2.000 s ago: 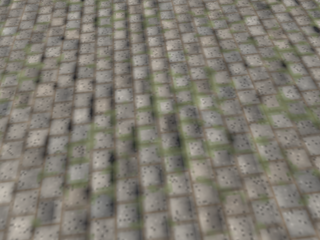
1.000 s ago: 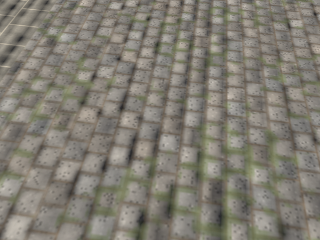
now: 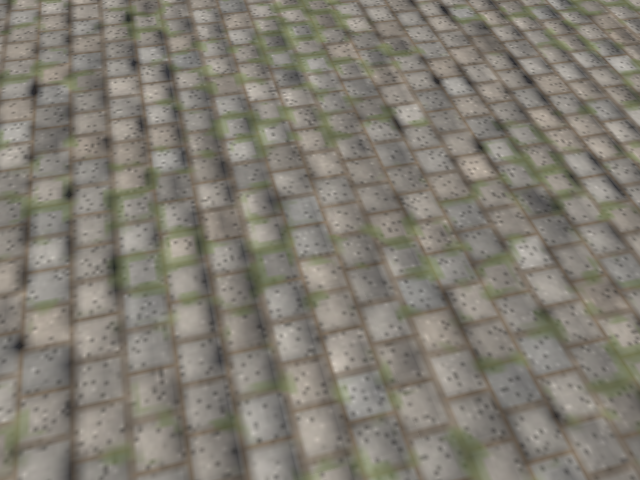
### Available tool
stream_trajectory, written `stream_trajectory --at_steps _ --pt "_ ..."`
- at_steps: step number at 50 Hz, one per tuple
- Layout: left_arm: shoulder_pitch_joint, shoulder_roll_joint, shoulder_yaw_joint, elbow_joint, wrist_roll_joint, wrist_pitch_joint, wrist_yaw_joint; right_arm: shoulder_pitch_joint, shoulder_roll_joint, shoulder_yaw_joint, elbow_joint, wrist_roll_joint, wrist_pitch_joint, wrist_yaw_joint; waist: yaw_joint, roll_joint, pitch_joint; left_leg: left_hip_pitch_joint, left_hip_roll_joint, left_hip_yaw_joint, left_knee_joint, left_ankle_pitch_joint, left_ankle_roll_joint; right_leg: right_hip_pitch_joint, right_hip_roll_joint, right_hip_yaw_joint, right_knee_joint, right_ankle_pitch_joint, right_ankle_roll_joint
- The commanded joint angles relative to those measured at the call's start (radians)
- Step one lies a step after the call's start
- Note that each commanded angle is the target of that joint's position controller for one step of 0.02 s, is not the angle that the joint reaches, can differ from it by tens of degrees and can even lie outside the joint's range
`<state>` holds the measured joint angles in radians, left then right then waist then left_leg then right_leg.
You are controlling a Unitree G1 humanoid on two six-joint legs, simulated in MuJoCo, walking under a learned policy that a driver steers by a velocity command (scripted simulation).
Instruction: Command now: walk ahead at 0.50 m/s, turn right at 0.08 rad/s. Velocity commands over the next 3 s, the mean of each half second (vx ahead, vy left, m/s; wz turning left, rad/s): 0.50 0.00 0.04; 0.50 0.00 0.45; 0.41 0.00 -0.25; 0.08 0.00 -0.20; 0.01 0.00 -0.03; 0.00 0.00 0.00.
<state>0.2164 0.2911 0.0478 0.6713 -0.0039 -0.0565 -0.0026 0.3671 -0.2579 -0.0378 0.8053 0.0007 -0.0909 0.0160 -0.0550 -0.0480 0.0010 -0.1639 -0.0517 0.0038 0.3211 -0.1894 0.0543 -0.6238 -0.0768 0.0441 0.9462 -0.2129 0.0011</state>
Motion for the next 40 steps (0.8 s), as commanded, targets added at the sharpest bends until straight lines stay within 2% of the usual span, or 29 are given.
stream_trajectory --at_steps 1,5,8,10,11,12,13,14,15,16,17,18,19,20,21,23,25,28,32,35,37,38,39,40 --pt "-0.079 0.023 0.0 -0.082 0.001 -0.021 -0.005 -0.035 -0.177 -0.042 -0.051 0.01 -0.009 -0.009 0.004 0.124 0.014 0.044 0.241 -0.171 -0.161 0.23 0.162 -0.045 -0.017 -0.004 -0.176 0.146 0.014" --pt "-0.197 0.02 -0.003 -0.109 -0.012 -0.032 -0.022 0.031 -0.192 -0.042 -0.009 0.02 0.005 -0.011 -0.04 0.121 0.04 0.07 0.244 -0.133 -0.147 0.232 0.143 0.017 0.017 -0.033 -0.344 0.263 0.01" --pt "-0.251 0.032 0.001 -0.136 -0.017 -0.039 -0.037 0.059 -0.201 -0.044 0.016 0.024 0.021 -0.014 -0.04 0.126 0.058 0.153 0.285 -0.15 -0.108 0.271 0.129 0.014 0.031 -0.031 -0.408 0.209 -0.02" --pt "-0.223 0.054 0.01 -0.135 -0.014 -0.043 -0.043 0.051 -0.217 -0.05 0.023 0.024 0.032 -0.019 -0.006 0.137 0.04 0.196 0.299 -0.148 -0.05 0.39 0.109 0.08 0.049 -0.042 -0.443 0.147 -0.05" --pt "-0.154 0.076 0.022 -0.118 -0.01 -0.044 -0.04 0.032 -0.227 -0.052 0.022 0.025 0.036 -0.022 0.042 0.139 -0.001 0.194 0.281 -0.123 0.032 0.544 0.094 0.192 0.075 -0.066 -0.473 0.143 -0.072" --pt "-0.021 0.116 0.045 -0.078 -0.004 -0.042 -0.033 0.025 -0.215 -0.047 0.018 0.023 0.039 -0.023 0.108 0.122 -0.09 0.151 0.236 -0.083 0.187 0.645 0.071 0.394 0.087 -0.08 -0.489 0.171 -0.103" --pt "0.16 0.18 0.065 -0.044 0.006 -0.037 -0.021 0.013 -0.174 -0.028 -0.009 0.002 0.034 -0.025 0.183 0.056 -0.234 -0.032 0.189 -0.046 0.454 0.457 0.035 0.696 -0.058 0.07 -0.437 0.225 -0.166" --pt "0.228 0.267 0.083 -0.026 0.01 -0.03 -0.02 0.134 -0.061 0.008 -0.029 -0.002 0.012 -0.019 0.138 -0.207 -0.367 -0.436 0.018 -0.005 0.831 -0.148 -0.037 1.043 -0.3 0.522 -0.499 0.054 -0.326" --pt "0.249 0.176 0.062 -0.022 -0.003 -0.024 -0.02 0.092 -0.135 -0.008 -0.014 0.012 -0.007 -0.012 0.171 -0.173 -0.381 -0.559 0.032 -0.124 0.952 -0.379 -0.033 1.037 -0.312 0.672 -0.6 -0.067 -0.328" --pt "0.18 0.141 0.047 -0.024 -0.003 -0.022 -0.016 0.002 -0.188 -0.025 -0.041 0.04 -0.015 -0.006 0.164 -0.109 -0.217 -0.627 0.082 -0.12 0.985 -0.314 -0.026 0.908 -0.287 0.52 -0.622 -0.069 -0.286" --pt "0.116 0.12 0.039 -0.03 0.0 -0.022 -0.015 -0.055 -0.179 -0.023 -0.052 0.041 -0.015 -0.006 0.138 -0.036 -0.13 -0.604 0.126 -0.094 0.946 -0.228 -0.027 0.765 -0.246 0.396 -0.648 0.001 -0.259" --pt "0.066 0.094 0.032 -0.027 0.007 -0.026 -0.019 -0.082 -0.167 -0.025 -0.055 0.027 -0.009 -0.008 0.109 -0.006 -0.063 -0.573 0.152 -0.087 0.888 -0.174 -0.034 0.644 -0.211 0.315 -0.687 0.069 -0.247" --pt "0.033 0.073 0.026 -0.025 0.015 -0.034 -0.021 -0.062 -0.156 -0.029 -0.048 0.023 0.004 -0.009 0.073 -0.028 -0.041 -0.511 0.178 -0.098 0.853 -0.133 -0.039 0.561 -0.184 0.248 -0.724 0.111 -0.234" --pt "0.015 0.069 0.028 -0.018 0.015 -0.043 -0.023 -0.037 -0.133 -0.027 -0.037 0.025 0.019 -0.01 0.054 -0.045 -0.031 -0.465 0.181 -0.1 0.835 -0.11 -0.047 0.503 -0.172 0.204 -0.759 0.128 -0.233" --pt "0.01 0.07 0.031 -0.006 0.013 -0.053 -0.024 -0.024 -0.111 -0.024 -0.031 0.026 0.032 -0.012 0.041 -0.044 -0.02 -0.449 0.181 -0.101 0.821 -0.094 -0.055 0.466 -0.169 0.159 -0.784 0.163 -0.237" --pt "0.01 0.088 0.039 0.017 0.017 -0.064 -0.019 -0.056 -0.1 -0.025 -0.044 0.023 0.046 -0.018 0.036 -0.027 0.012 -0.485 0.181 -0.118 0.77 -0.024 -0.071 0.44 -0.172 0.083 -0.819 0.215 -0.236" --pt "0.025 0.1 0.044 0.039 0.02 -0.065 -0.012 -0.103 -0.095 -0.026 -0.06 0.019 0.046 -0.016 0.046 -0.009 0.027 -0.525 0.176 -0.131 0.676 0.087 -0.076 0.466 -0.165 0.014 -0.83 0.26 -0.225" --pt "0.028 0.116 0.047 0.056 0.015 -0.061 -0.002 -0.186 -0.078 -0.02 -0.082 0.017 0.036 0.002 0.074 -0.001 0.045 -0.491 0.162 -0.085 0.487 0.254 -0.066 0.481 -0.135 -0.094 -0.838 0.283 -0.188" --pt "0.096 0.145 0.058 0.1 0.001 -0.042 0.007 -0.314 -0.063 -0.012 -0.141 0.018 0.035 0.024 0.126 0.017 0.085 -0.514 0.152 -0.036 0.345 0.272 -0.039 0.594 -0.176 -0.147 -0.823 0.286 -0.171" --pt "0.113 0.164 0.068 0.122 -0.013 -0.017 0.012 -0.358 -0.077 -0.018 -0.186 0.018 0.039 0.04 0.125 0.006 0.09 -0.537 0.132 0.004 0.298 0.147 -0.003 0.712 -0.21 -0.172 -0.747 0.405 -0.148" --pt "0.095 0.192 0.076 0.118 -0.016 0.0 0.021 -0.314 -0.105 -0.034 -0.197 0.017 0.043 0.046 0.084 -0.028 0.035 -0.428 0.074 0.066 0.296 0.038 0.034 0.743 -0.209 -0.205 -0.615 0.726 -0.122" --pt "0.083 0.201 0.078 0.115 -0.016 0.009 0.026 -0.223 -0.135 -0.053 -0.182 0.017 0.046 0.045 0.03 -0.038 -0.025 -0.302 0.031 0.095 0.287 0.007 0.058 0.73 -0.194 -0.226 -0.474 0.867 -0.104" --pt "0.075 0.19 0.071 0.108 -0.016 0.015 0.032 -0.063 -0.188 -0.085 -0.141 0.021 0.048 0.035 -0.055 -0.014 -0.11 -0.066 -0.014 0.097 0.232 0.057 0.095 0.639 -0.152 -0.257 -0.26 0.862 -0.07" --pt "0.101 0.142 0.049 0.085 0.009 0.006 0.035 0.087 -0.285 -0.118 -0.115 0.024 0.059 0.013 -0.102 0.128 -0.214 0.246 0.142 -0.161 0.218 0.092 0.166 0.377 -0.1 -0.263 0.063 0.509 -0.023"
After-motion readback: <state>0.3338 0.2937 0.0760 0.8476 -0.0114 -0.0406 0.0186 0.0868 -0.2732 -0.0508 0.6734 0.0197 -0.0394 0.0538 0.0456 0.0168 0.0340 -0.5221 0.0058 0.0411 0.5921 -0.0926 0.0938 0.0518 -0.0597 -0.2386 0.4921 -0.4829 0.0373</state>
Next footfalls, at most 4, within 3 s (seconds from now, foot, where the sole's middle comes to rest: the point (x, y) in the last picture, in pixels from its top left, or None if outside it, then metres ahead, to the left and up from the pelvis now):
0.26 right None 0.31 -0.15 -0.78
0.78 left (245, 444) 0.58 0.13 -0.78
1.32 right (296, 300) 0.94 0.01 -0.78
1.78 left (203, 288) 0.99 0.24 -0.78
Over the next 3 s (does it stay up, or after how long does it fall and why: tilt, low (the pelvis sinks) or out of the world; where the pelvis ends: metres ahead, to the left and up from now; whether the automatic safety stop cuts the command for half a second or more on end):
stays up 0.92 0.14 -0.01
